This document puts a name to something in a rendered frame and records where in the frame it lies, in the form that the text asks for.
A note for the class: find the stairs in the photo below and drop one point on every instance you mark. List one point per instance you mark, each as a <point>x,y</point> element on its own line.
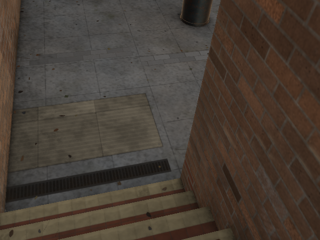
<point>156,211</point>

